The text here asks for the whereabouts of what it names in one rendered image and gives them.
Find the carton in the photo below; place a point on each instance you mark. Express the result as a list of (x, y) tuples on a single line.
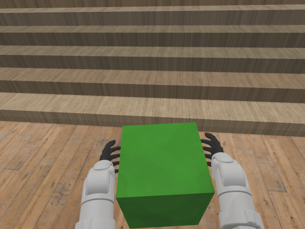
[(163, 177)]

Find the robot right forearm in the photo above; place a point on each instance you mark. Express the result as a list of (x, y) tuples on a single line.
[(237, 209)]

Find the robot right hand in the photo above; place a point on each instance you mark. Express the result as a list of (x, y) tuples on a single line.
[(214, 144)]

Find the robot left forearm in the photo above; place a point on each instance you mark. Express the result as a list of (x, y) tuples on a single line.
[(98, 198)]

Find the robot left hand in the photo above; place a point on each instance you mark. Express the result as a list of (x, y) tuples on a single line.
[(108, 150)]

